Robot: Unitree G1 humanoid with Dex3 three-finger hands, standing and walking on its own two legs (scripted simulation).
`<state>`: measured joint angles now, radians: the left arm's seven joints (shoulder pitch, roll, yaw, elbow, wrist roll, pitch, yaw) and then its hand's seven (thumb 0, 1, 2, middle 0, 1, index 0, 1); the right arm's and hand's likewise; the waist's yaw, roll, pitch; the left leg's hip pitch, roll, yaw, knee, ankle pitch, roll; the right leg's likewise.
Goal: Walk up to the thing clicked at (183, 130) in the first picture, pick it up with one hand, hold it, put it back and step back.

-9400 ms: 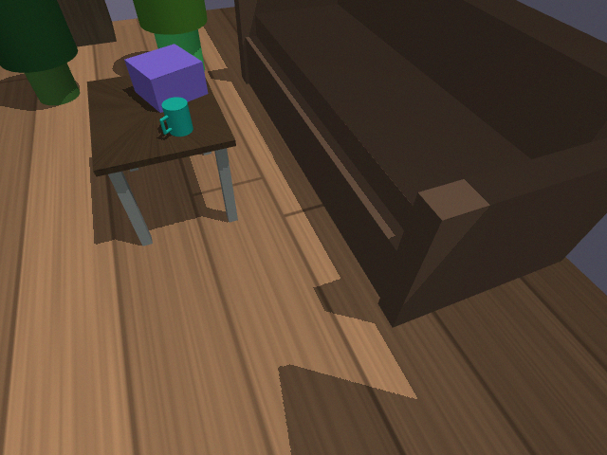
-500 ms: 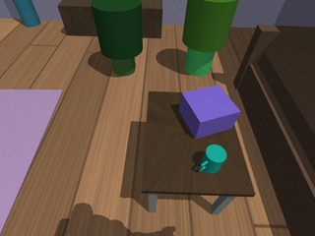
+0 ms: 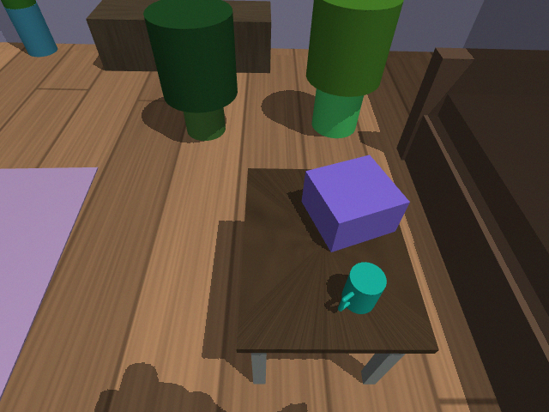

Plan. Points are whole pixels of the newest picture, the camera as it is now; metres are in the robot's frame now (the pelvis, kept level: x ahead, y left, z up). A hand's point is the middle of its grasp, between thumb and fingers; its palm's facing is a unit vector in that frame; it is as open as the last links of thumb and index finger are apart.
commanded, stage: stand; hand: right
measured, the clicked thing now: (358, 292) +0.44 -0.21 -0.28
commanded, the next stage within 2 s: go down in 1.62 s
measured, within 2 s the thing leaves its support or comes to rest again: neither
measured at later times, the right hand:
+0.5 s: hand out of the picture +0.08 -0.25 -0.16, palm faces -0.02 +0.94 -0.34, open 7.4 cm
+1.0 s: hand out of the picture +0.07 -0.25 -0.16, palm faces -0.02 +0.94 -0.34, open 7.4 cm
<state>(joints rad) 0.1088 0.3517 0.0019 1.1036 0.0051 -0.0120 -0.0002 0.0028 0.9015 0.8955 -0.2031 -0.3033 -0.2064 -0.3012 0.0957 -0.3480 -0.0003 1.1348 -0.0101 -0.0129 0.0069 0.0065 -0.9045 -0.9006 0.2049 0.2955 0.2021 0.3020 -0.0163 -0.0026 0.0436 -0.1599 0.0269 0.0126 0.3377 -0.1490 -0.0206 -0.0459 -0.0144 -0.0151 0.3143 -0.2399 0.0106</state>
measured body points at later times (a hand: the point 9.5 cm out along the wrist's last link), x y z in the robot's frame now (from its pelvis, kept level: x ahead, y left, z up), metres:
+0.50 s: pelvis +0.00 +0.00 +0.00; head +0.01 +0.00 +0.45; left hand +0.08 +0.30 -0.13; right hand +0.08 -0.30 -0.13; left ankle +0.02 +0.13 -0.75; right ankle -0.04 -0.12 -0.75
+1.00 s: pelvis +0.00 +0.00 +0.00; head +0.01 +0.01 +0.45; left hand +0.07 +0.31 -0.13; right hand +0.07 -0.30 -0.13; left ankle +0.02 +0.13 -0.75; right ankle -0.04 -0.12 -0.75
